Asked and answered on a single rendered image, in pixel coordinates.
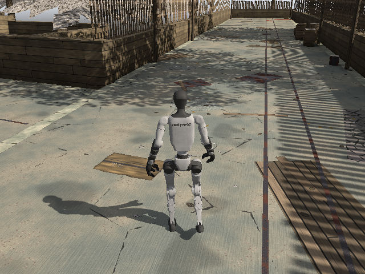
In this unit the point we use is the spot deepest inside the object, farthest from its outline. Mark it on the robot left upper arm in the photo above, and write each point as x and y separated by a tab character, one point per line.
160	131

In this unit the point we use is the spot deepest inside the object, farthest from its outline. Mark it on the humanoid robot torso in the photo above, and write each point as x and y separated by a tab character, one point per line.
181	131

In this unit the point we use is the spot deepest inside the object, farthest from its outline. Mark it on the robot right foot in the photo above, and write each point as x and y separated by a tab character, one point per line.
200	228

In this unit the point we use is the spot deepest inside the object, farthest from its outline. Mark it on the robot right hand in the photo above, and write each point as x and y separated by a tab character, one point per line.
212	157

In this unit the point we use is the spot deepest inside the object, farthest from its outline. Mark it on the left robot forearm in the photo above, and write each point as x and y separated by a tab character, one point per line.
153	154

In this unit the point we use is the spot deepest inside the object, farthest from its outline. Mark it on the robot left hand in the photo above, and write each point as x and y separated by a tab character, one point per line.
149	169

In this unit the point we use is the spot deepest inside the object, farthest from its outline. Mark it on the robot right upper arm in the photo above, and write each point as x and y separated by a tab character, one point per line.
198	119

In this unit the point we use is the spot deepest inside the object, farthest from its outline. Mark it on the right robot forearm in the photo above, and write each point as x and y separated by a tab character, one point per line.
209	148

